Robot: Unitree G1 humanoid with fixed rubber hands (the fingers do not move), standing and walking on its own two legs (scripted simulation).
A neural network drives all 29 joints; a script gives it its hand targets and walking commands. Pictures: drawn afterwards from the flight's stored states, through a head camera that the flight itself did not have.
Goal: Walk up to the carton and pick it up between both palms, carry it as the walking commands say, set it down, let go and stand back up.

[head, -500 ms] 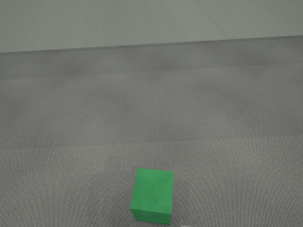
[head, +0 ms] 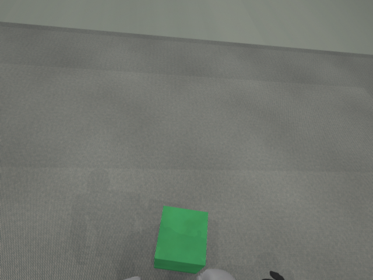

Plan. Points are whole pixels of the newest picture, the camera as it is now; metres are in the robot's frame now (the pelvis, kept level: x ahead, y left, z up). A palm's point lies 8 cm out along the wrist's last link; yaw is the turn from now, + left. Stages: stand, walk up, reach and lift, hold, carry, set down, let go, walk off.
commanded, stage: walk up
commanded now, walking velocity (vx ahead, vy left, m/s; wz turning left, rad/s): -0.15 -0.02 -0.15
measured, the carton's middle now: (180, 241) +0.35 -0.04 -0.64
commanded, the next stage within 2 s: none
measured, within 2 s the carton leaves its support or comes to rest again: neither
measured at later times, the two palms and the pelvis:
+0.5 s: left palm out of the picture +0.00 +0.21 -0.13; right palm out of the picture -0.08 -0.24 -0.14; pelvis -0.04 -0.01 +0.01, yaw -2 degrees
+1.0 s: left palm out of the picture -0.03 +0.21 -0.14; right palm out of the picture -0.06 -0.23 -0.14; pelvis -0.03 -0.01 +0.01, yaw -6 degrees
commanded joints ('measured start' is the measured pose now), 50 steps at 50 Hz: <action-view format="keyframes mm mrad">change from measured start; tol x16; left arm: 1 90 22 0 -23 -2 -8 -13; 19 -51 63 -41 14 -1 -70 -2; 50 199 -19 -17 49 18 -66 12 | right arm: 1 18 -180 -37 -64 -6 -14 -4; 50 203 -56 -6 93 -8 0 6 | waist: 1 -32 240 -172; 9 -40 305 -245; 13 -31 -167 -186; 35 -33 239 23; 39 -27 -25 -16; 44 -41 133 -17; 50 -23 -77 -39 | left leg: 1 202 249 -134 -219 626 169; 3 299 307 -254 -225 653 171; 6 230 276 -226 -307 232 164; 7 228 294 -261 -294 505 162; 14 40 -9 -27 -110 -67 -15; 20 172 34 -40 -231 114 -49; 35 117 169 -122 -344 -177 -12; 42 188 110 -61 -161 323 -30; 50 173 78 -34 -151 28 -50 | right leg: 1 2 -25 -16 -65 67 20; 8 88 2 3 -442 69 -16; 11 380 -14 -71 -803 334 -48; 13 455 -302 251 -959 345 -104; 15 167 -250 227 -948 223 -174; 33 86 -77 95 -809 149 -86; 42 128 -151 173 -785 597 -117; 50 92 -151 212 -855 248 -115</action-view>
